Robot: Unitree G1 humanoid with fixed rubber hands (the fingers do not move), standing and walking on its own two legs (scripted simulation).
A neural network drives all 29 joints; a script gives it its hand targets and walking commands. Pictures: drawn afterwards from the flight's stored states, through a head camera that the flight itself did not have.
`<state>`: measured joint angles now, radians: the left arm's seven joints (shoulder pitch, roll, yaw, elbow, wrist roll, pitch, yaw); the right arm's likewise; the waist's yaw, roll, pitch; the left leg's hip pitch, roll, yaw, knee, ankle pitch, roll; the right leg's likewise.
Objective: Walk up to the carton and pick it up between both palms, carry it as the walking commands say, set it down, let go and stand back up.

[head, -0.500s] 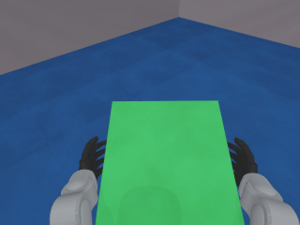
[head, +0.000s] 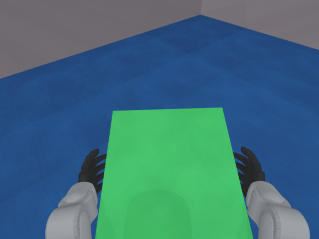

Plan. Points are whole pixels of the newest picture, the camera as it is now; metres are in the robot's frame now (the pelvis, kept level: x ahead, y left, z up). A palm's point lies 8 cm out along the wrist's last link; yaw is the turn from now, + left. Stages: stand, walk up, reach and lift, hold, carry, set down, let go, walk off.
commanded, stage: carry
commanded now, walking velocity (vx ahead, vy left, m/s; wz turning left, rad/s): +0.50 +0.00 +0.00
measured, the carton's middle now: (169, 184) +0.26 +0.00 +0.03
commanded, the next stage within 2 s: none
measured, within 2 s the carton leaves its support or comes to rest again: neither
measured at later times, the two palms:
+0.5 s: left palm (122, 90) +0.53 +0.14 +0.12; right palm (228, 88) +0.55 -0.20 +0.10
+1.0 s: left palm (122, 53) +0.84 +0.19 +0.09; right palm (200, 49) +0.85 -0.16 +0.10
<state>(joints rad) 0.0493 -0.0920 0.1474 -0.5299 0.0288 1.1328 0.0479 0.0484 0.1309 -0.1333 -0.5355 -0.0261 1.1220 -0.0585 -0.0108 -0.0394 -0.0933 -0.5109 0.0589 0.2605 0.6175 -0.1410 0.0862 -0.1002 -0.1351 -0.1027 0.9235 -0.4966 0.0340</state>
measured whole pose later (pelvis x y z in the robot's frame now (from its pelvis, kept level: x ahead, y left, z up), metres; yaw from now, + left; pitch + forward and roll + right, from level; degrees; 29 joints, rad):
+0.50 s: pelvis +0.32 -0.04 +0.02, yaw +4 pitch +3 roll +0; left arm 0.04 -0.13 0.11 -0.51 0.07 1.15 0.06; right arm 0.06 0.09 -0.15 -0.55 -0.05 1.15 -0.02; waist 0.01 0.05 -0.12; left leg -0.25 0.11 0.09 0.96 -0.47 -0.01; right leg -0.41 -0.08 -0.26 0.57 -0.22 -0.07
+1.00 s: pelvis +0.61 +0.01 +0.02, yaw +1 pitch +3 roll +1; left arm 0.04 -0.13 0.14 -0.57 0.04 1.15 0.05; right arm 0.05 0.13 -0.16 -0.58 -0.03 1.15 -0.04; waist -0.01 -0.03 -0.02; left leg -0.44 0.05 0.25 0.51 -0.13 0.08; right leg -0.29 -0.08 -0.08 0.99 -0.51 0.04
